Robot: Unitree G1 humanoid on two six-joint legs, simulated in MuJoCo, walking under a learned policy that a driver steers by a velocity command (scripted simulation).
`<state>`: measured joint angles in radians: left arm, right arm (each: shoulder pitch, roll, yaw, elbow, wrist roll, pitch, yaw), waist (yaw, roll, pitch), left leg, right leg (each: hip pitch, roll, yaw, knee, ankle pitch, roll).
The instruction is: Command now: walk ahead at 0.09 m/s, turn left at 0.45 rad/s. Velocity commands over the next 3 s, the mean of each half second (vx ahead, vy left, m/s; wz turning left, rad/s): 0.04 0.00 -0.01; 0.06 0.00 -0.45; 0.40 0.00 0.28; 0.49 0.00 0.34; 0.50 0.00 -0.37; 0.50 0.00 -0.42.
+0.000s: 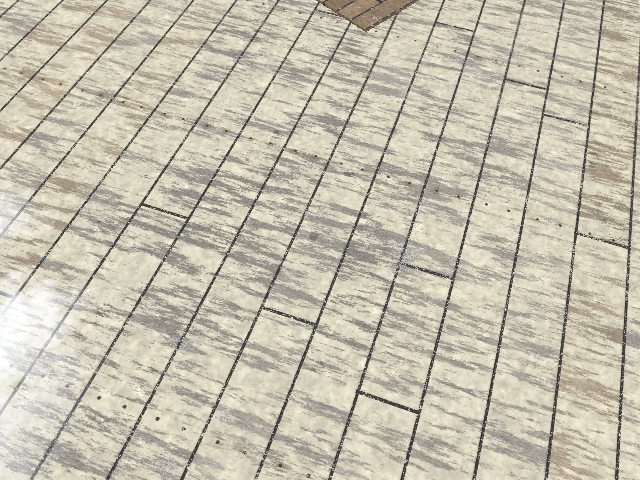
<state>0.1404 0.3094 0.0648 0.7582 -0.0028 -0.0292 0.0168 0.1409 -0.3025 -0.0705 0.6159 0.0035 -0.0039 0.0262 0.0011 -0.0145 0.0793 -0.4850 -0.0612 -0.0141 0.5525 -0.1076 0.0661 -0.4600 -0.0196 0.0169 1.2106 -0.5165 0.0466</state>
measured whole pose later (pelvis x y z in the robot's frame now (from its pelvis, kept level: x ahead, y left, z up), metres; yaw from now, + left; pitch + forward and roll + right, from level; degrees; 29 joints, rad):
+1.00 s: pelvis +0.07 -0.10 +0.02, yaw -18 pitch +2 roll +2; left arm 0.29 0.26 0.05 0.67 0.01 -0.01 0.01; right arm 0.17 -0.32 -0.10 0.74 0.00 -0.01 -0.01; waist 0.01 0.03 -0.01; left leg -0.59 0.04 0.00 1.04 -0.26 -0.03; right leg -0.24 0.02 0.03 0.45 -0.24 -0.06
